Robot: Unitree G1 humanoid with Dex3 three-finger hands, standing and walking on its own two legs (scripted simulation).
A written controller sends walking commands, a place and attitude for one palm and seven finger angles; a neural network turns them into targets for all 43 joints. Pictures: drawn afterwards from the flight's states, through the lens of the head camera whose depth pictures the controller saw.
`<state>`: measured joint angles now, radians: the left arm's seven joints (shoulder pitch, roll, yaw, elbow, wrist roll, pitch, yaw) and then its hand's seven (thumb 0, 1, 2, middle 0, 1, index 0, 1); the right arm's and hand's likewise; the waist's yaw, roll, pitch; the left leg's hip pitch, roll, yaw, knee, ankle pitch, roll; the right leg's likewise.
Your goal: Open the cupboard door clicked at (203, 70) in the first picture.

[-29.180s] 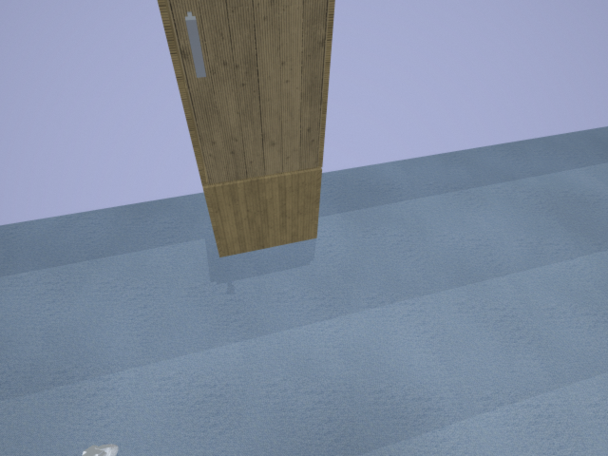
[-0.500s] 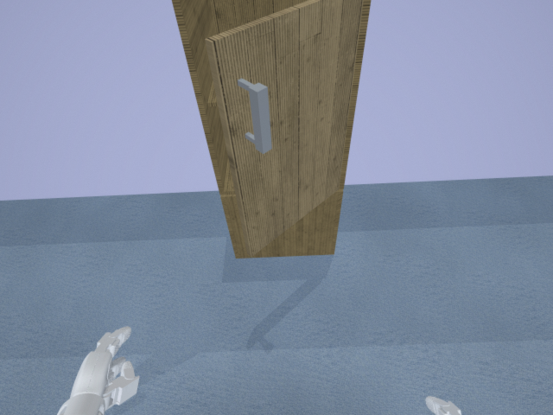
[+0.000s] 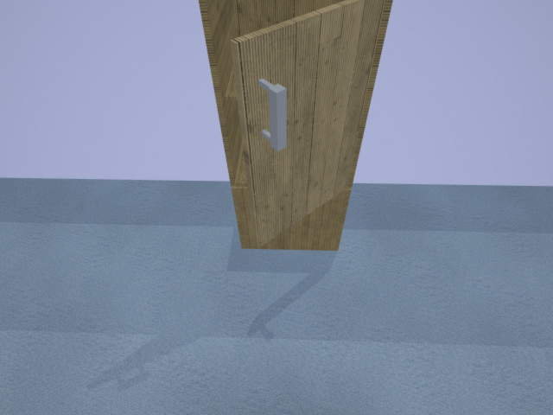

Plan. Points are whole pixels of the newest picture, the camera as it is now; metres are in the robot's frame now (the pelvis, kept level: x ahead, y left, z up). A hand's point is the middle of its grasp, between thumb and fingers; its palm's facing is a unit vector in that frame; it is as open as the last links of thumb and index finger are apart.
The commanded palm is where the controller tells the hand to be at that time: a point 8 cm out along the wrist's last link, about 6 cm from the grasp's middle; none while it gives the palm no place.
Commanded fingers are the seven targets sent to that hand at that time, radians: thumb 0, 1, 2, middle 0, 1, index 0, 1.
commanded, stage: let the arm hang, fingers relaxed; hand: left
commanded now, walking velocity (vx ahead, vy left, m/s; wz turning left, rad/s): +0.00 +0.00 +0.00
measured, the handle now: (271, 115) +0.62 +0.05 +0.10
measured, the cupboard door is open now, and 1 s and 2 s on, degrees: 42 42 42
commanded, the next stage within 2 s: look to check the result in 0.42 s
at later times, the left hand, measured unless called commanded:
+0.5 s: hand out of the picture +0.01 +0.19 -0.17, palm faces +0.04 -0.98 -0.21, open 7.3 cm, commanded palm none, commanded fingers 0.00 0.90 0.90 -0.20 -0.30 -0.20 -0.30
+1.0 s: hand out of the picture +0.06 +0.23 -0.16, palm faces +0.01 -0.96 -0.28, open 7.4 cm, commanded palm none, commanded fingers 0.00 0.90 0.90 -0.20 -0.30 -0.20 -0.30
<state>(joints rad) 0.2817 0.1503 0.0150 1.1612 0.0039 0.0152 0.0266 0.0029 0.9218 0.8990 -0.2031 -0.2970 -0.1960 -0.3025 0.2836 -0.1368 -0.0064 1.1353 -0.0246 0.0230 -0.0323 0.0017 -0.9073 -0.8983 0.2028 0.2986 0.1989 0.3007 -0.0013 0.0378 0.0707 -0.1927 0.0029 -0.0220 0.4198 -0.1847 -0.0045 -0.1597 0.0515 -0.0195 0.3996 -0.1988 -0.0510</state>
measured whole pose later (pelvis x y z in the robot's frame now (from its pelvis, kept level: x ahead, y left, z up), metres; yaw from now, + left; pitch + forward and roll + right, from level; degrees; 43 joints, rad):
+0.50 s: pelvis +0.00 +0.02 +0.00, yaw +0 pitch -2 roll +0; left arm 0.25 0.15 0.03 1.14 0.01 0.00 0.02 0.00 0.91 0.90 -0.20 -0.30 -0.20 -0.30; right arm 0.29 -0.14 -0.02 1.13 -0.03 0.01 -0.03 0.00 -0.91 -0.90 0.20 0.30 0.20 0.30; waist -0.01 0.02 0.06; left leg -0.21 -0.02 -0.01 0.42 -0.18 0.02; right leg -0.19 0.03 -0.01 0.43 -0.21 -0.03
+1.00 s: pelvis +0.02 +0.01 +0.00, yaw +0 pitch -2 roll +0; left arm 0.15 0.24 0.02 1.14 0.01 -0.01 0.01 0.00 0.91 0.90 -0.20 -0.30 -0.20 -0.30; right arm 0.15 -0.26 -0.02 1.13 -0.02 0.00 -0.02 0.00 -0.91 -0.90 0.20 0.30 0.20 0.30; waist 0.00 0.02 0.07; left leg -0.16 -0.02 -0.01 0.36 -0.17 0.01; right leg -0.14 0.03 -0.01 0.37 -0.20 -0.03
